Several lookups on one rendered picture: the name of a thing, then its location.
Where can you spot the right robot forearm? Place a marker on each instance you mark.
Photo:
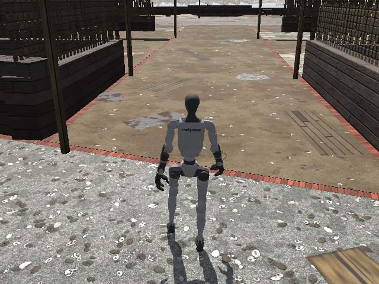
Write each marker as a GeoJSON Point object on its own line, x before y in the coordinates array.
{"type": "Point", "coordinates": [218, 157]}

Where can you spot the left robot forearm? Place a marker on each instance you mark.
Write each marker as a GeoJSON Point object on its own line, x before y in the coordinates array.
{"type": "Point", "coordinates": [163, 161]}

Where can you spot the right robot upper arm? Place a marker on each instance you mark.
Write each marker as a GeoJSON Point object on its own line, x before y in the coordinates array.
{"type": "Point", "coordinates": [209, 125]}

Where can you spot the left robot hand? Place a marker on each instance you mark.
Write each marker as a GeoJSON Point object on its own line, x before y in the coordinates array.
{"type": "Point", "coordinates": [158, 183]}

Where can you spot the robot right shin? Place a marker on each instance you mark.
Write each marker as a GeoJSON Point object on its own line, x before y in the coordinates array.
{"type": "Point", "coordinates": [201, 224]}

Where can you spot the left robot upper arm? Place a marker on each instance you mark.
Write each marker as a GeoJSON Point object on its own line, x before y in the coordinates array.
{"type": "Point", "coordinates": [172, 124]}

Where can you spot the right robot hand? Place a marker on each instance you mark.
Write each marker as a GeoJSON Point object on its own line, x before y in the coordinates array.
{"type": "Point", "coordinates": [216, 167]}

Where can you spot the robot right thigh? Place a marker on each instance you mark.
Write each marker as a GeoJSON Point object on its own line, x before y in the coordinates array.
{"type": "Point", "coordinates": [202, 185]}

